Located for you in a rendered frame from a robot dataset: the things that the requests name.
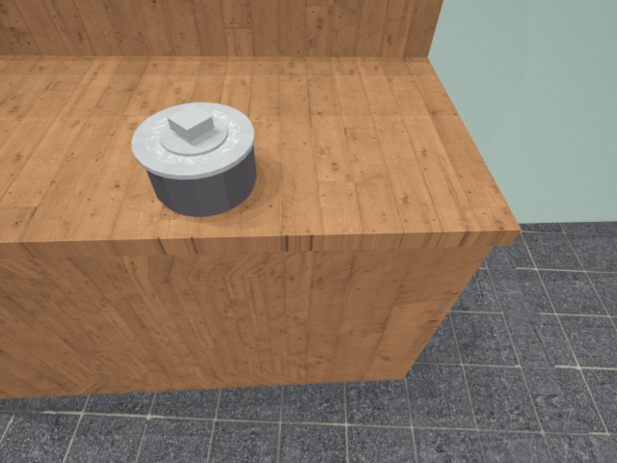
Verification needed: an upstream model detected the table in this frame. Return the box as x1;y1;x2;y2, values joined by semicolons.
0;0;522;399

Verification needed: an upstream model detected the knob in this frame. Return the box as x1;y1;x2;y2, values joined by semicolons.
167;105;214;142

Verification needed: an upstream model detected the lid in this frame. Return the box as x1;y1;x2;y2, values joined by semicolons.
131;102;255;179

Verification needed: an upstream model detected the pot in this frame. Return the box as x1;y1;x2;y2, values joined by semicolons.
147;146;256;217

